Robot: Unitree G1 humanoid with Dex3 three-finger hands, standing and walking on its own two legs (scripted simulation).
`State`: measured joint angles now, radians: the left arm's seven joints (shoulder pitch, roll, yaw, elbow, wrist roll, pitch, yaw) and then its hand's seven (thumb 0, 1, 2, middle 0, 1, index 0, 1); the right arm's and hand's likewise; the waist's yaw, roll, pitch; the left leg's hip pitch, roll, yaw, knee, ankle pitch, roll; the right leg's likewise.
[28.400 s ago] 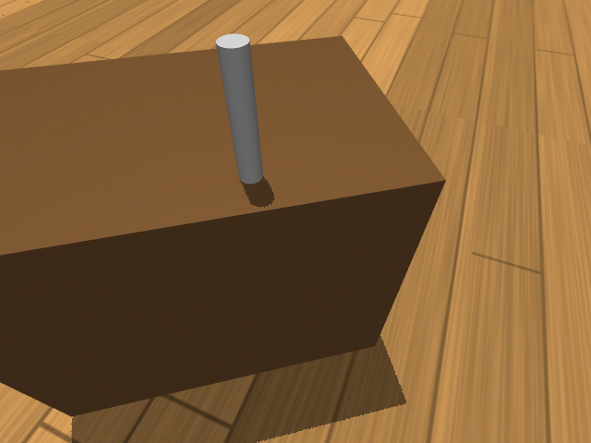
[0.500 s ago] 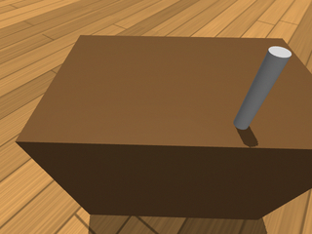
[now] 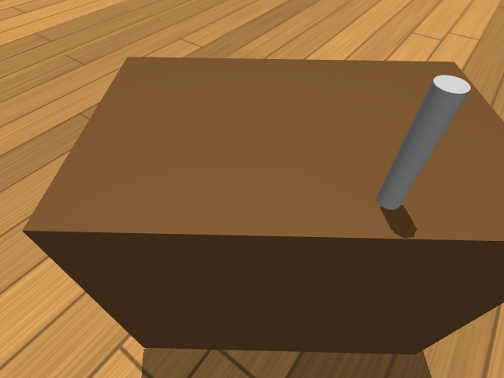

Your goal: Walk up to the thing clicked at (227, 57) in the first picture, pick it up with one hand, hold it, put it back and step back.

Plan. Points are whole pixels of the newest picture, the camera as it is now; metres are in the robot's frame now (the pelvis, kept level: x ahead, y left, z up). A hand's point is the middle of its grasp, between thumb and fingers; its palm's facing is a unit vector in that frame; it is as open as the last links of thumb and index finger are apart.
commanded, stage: stand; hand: right
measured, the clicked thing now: (414, 153) +0.42 -0.24 +0.14
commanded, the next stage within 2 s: step back in 1.24 s
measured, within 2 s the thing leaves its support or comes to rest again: neither
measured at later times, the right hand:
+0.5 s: hand out of the picture +0.08 -0.25 -0.16, palm faces -0.03 +0.94 -0.34, open 7.4 cm
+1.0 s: hand out of the picture +0.07 -0.25 -0.16, palm faces -0.03 +0.94 -0.35, open 7.4 cm
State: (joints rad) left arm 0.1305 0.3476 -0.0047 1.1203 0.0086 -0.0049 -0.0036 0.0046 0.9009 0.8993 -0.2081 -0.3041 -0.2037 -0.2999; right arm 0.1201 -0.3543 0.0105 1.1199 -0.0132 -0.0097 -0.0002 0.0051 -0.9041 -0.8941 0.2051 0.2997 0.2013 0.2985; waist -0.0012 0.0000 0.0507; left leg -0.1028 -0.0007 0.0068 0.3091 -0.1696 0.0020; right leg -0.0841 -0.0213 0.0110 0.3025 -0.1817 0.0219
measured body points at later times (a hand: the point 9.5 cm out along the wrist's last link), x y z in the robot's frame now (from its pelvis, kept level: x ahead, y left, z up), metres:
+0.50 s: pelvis +0.00 +0.00 +0.00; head +0.01 +0.00 +0.45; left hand +0.07 +0.30 -0.13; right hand +0.08 -0.30 -0.13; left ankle +0.00 +0.12 -0.75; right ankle -0.01 -0.13 -0.75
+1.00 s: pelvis +0.00 +0.00 +0.00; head +0.02 +0.00 +0.45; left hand +0.07 +0.30 -0.13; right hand +0.07 -0.30 -0.13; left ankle +0.00 +0.12 -0.75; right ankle -0.01 -0.13 -0.75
